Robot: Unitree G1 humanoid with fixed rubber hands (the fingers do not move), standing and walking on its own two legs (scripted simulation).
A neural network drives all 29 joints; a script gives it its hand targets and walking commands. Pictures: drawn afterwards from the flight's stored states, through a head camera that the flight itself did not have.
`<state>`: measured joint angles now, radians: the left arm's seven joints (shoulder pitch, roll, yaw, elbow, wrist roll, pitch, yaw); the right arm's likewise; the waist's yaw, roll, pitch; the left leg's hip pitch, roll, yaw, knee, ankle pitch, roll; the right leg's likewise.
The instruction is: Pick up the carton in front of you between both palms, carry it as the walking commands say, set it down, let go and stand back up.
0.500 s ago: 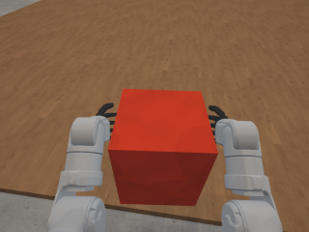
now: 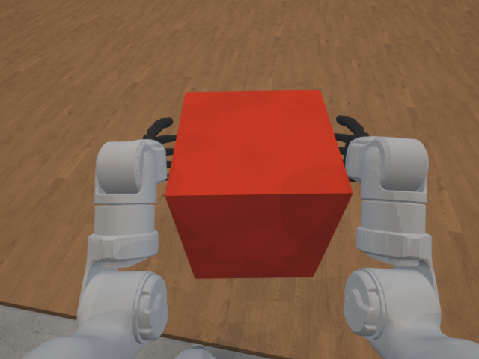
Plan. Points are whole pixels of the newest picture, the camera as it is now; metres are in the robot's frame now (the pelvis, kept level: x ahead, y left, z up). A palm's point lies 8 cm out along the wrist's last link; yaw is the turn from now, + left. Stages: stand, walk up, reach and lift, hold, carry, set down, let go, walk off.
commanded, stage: carry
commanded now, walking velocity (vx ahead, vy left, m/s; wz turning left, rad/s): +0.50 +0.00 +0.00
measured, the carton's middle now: (253, 190) +0.37 +0.01 +0.10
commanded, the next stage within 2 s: none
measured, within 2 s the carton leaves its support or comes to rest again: neither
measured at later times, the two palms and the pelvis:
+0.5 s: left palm (192, 66) +0.67 +0.16 +0.16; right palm (330, 73) +0.65 -0.14 +0.16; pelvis +0.28 +0.02 +0.00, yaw +0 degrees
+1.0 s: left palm out of the picture +0.95 +0.18 +0.25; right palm out of the picture +0.96 -0.12 +0.24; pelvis +0.58 +0.01 +0.07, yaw +1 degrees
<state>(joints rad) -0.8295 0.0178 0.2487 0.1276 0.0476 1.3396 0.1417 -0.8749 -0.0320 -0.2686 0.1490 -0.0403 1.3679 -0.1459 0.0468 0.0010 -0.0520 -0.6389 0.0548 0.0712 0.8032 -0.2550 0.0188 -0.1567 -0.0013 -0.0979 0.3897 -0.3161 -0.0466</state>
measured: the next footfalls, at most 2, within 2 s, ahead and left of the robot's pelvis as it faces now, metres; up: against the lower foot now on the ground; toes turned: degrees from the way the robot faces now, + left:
left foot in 0.08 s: +0.19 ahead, +0.12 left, +0.00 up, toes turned +6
right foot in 0.56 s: +0.54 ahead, -0.08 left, +0.07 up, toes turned -6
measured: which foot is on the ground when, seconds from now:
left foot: up 0.00-0.06, down 0.08-0.64, up 0.66-1.00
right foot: down 0.00-0.12, up 0.14-0.54, down 0.56-1.00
